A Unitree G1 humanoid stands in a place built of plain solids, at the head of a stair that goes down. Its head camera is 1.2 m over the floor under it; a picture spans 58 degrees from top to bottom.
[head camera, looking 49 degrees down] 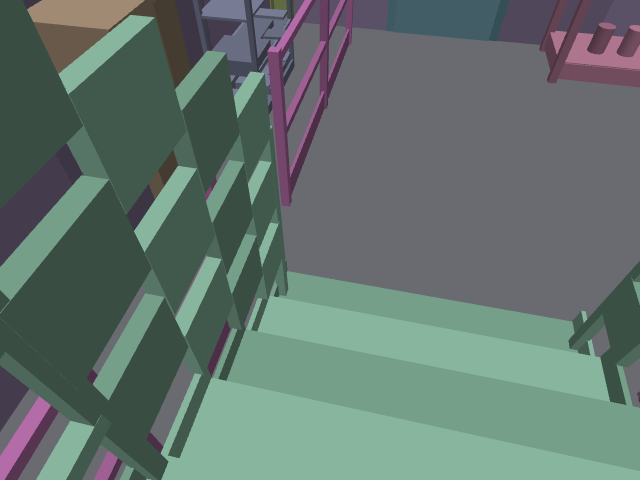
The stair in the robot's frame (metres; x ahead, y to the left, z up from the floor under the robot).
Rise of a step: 0.17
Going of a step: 0.28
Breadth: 1.50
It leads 12 degrees to the right of straight ahead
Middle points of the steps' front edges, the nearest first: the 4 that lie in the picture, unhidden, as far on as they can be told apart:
0.44 -0.36 -0.17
0.71 -0.42 -0.34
0.98 -0.48 -0.51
1.26 -0.54 -0.68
